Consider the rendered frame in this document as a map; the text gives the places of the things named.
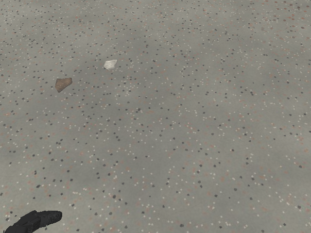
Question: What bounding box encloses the robot left hand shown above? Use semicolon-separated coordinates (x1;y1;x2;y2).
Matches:
3;210;62;233

